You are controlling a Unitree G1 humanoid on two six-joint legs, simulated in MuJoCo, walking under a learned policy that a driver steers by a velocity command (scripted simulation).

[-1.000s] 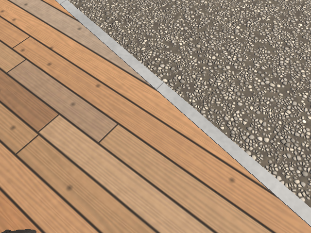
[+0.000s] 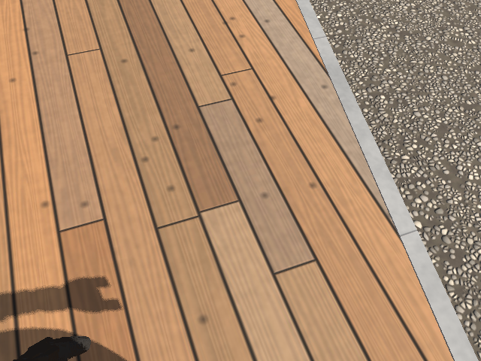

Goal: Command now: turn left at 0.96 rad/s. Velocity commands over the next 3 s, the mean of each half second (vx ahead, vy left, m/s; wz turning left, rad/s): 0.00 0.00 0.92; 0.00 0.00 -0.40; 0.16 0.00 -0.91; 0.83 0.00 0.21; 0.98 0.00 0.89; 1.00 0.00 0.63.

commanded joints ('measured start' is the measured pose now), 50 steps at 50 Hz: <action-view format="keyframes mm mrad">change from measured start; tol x32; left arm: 1 4 115 32 -66 -5 -32 -12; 50 319 224 79 -141 -19 102 -21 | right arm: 1 -45 -157 -43 -96 8 -4 3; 50 -55 -61 -25 36 -11 -47 40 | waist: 1 20 195 -153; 5 -46 -308 -161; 23 -3 -154 -123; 26 16 358 -225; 50 106 -127 -151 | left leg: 1 175 215 -313 -60 383 113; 5 -283 -27 22 476 -430 -54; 10 -358 139 177 713 -144 -139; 22 -65 182 342 148 -71 -79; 26 434 558 -155 -114 819 242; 44 241 505 351 -190 433 176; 50 -22 342 537 334 220 -56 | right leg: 1 59 -1 -7 -164 24 -19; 5 404 -476 442 -359 491 -318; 23 331 -392 -241 -219 402 -201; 26 -179 -172 -303 340 -411 8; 47 36 -170 -275 57 -97 -57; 50 437 -197 -80 -222 515 -197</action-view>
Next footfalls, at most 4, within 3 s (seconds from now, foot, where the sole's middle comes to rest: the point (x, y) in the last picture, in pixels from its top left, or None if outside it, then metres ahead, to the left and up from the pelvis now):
0.06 right None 0.10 -0.13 -0.78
0.50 left None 0.01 0.15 -0.78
1.00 right None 0.10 -0.07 -0.78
1.48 left None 0.21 0.13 -0.78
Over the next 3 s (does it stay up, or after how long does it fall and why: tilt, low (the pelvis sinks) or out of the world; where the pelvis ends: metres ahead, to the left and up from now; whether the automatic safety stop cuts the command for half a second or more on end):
stays up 1.26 0.07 -0.01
